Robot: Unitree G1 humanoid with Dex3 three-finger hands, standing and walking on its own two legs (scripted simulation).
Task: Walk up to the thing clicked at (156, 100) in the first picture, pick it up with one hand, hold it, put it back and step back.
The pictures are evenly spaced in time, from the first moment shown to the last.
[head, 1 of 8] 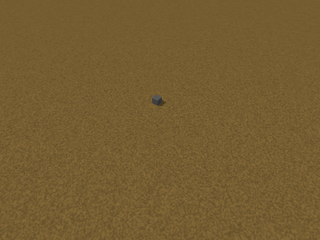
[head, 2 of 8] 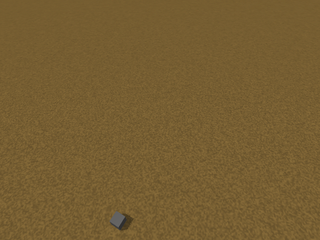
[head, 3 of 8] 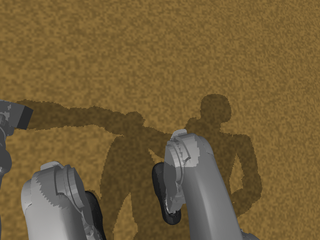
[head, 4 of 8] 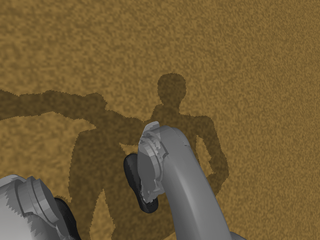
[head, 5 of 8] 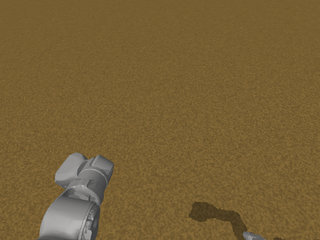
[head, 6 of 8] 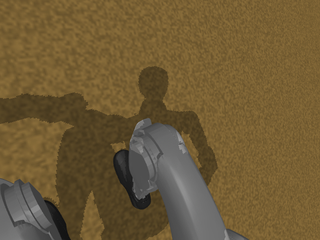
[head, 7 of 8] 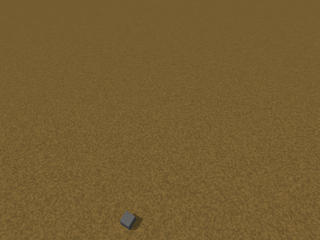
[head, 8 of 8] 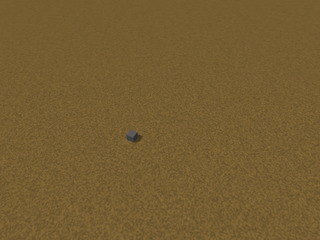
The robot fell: no
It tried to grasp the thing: yes
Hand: left
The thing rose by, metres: 0.67
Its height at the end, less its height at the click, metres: +0.00
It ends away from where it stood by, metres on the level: 0.02
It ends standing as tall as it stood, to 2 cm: yes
